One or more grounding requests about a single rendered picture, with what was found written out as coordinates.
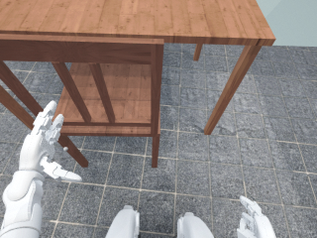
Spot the chair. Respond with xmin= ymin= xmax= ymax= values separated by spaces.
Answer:
xmin=0 ymin=34 xmax=164 ymax=169

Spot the left robot forearm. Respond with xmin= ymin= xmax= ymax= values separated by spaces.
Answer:
xmin=0 ymin=170 xmax=45 ymax=238

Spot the right robot hand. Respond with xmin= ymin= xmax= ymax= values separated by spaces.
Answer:
xmin=237 ymin=195 xmax=276 ymax=238

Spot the left robot hand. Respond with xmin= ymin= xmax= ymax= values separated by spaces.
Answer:
xmin=19 ymin=100 xmax=82 ymax=182

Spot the table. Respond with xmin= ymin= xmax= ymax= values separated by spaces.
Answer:
xmin=0 ymin=0 xmax=276 ymax=135

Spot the robot left thigh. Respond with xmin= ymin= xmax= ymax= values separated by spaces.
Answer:
xmin=105 ymin=209 xmax=140 ymax=238

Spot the robot thigh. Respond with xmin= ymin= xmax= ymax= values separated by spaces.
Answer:
xmin=105 ymin=209 xmax=140 ymax=238
xmin=177 ymin=215 xmax=214 ymax=238

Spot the robot right thigh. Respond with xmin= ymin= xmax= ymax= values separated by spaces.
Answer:
xmin=177 ymin=215 xmax=214 ymax=238

